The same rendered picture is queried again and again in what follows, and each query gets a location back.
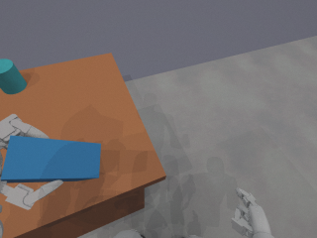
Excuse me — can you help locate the sponge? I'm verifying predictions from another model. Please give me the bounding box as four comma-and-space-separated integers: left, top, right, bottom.
1, 135, 101, 183

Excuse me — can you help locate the robot left hand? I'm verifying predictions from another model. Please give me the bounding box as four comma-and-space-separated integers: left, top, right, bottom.
0, 114, 63, 210

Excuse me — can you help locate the table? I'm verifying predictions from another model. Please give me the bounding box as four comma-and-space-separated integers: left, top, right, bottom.
0, 53, 166, 238

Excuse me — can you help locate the robot right hand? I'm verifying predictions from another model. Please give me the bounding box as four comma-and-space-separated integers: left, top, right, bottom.
231, 187, 271, 238

